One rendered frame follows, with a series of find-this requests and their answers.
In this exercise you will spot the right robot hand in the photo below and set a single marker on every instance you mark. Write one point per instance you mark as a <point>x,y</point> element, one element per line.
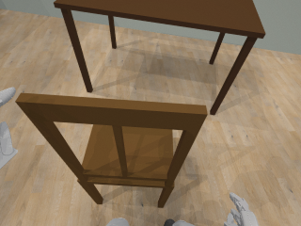
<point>243,217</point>

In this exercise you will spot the table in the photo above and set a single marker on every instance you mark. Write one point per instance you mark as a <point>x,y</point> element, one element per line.
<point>236,17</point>

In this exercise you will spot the chair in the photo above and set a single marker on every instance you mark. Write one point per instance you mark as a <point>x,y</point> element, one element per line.
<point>130,144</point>

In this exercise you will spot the left robot hand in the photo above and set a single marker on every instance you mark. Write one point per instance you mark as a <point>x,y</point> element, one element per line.
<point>6,149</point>

